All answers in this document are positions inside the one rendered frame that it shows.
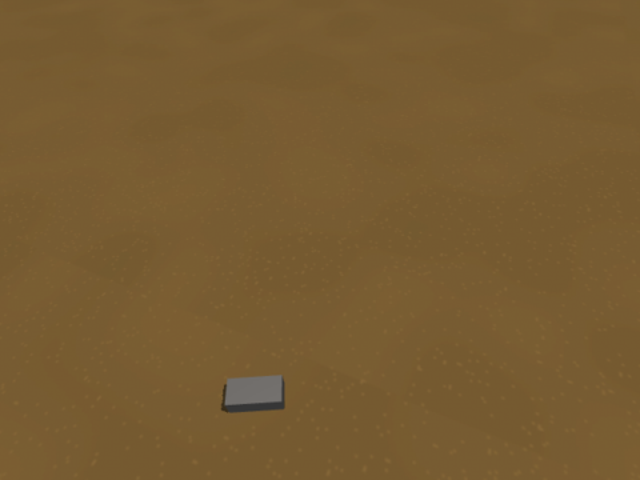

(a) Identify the carton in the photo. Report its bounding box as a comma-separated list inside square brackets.
[225, 375, 285, 413]

